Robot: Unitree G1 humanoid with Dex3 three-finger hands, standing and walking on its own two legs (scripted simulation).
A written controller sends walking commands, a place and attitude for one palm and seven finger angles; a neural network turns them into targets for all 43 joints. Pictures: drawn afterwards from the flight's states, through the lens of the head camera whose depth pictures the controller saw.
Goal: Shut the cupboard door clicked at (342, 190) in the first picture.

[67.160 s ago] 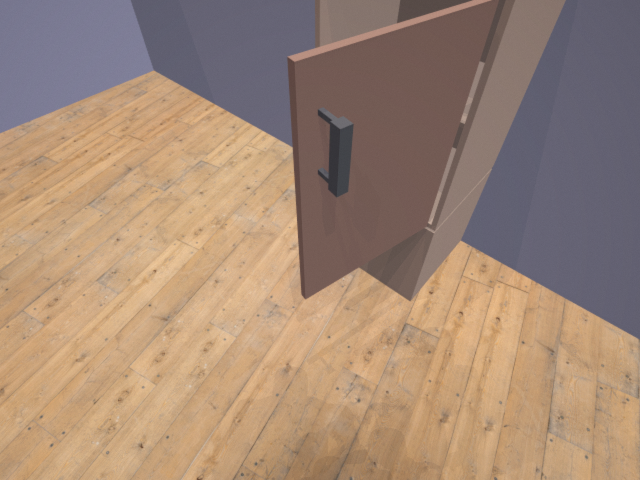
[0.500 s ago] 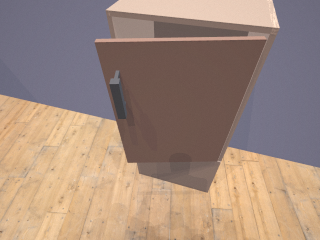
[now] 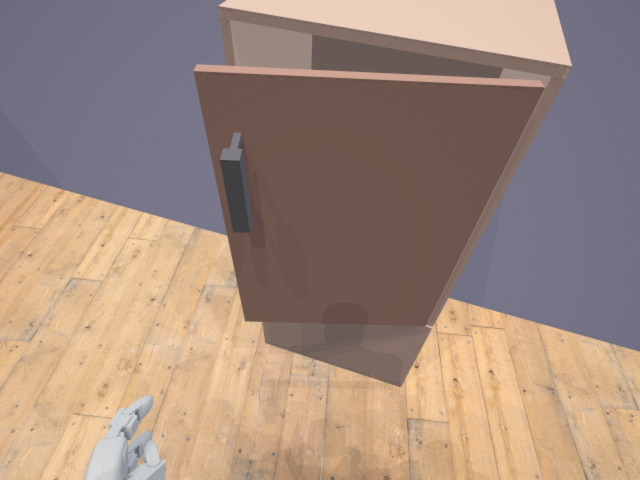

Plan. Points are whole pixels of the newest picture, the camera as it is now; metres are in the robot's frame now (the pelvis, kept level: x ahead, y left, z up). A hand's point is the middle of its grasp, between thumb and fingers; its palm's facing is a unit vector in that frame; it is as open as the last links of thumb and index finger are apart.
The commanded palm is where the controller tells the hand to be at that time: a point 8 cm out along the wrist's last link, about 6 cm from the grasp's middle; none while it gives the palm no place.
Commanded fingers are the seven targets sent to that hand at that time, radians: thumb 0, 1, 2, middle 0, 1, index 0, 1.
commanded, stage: raise the hand and make a fist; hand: left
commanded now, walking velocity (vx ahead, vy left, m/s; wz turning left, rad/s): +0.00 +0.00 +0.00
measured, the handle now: (239, 183) +0.47 +0.15 +0.11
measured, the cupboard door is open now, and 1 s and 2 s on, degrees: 17 17 17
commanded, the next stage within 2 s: bring the fist close to the handle in 1.80 s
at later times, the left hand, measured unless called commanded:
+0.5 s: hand (176, 438) +0.16 +0.17 +0.03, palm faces +0.05 -1.00 -0.08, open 5.2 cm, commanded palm +0.13 +0.23 +0.01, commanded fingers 0.00 0.90 0.90 -0.77 -0.92 -0.77 -0.92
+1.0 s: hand (162, 394) +0.19 +0.19 +0.05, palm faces +0.02 -1.00 -0.05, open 3.2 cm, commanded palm +0.16 +0.24 +0.07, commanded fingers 0.00 0.90 0.90 -1.23 -1.42 -1.23 -1.42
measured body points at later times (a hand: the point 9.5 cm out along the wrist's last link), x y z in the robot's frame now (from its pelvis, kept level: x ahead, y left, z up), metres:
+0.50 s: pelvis -0.03 -0.03 -0.07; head +0.01 -0.03 +0.37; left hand +0.15 +0.22 +0.03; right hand +0.20 -0.25 -0.14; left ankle +0.03 +0.09 -0.73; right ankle -0.03 -0.12 -0.73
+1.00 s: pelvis -0.01 +0.00 -0.03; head +0.02 +0.00 +0.42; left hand +0.19 +0.24 +0.06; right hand +0.18 -0.23 -0.10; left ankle +0.03 +0.09 -0.73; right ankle -0.03 -0.12 -0.73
